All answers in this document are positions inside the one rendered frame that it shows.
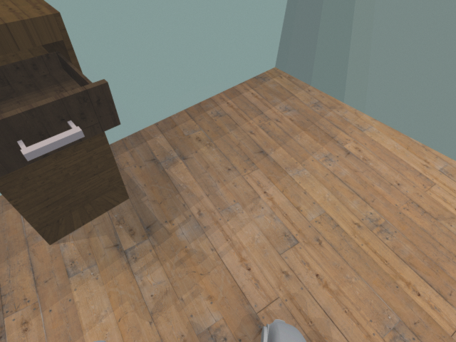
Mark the right robot thigh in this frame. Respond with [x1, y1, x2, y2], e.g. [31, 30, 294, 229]
[261, 322, 306, 342]

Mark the handle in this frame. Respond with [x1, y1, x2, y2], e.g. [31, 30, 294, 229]
[17, 120, 85, 161]

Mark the cabinet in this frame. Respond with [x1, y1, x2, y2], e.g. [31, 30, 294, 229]
[0, 0, 129, 245]

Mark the drawer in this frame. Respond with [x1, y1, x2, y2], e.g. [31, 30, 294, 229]
[0, 51, 120, 177]

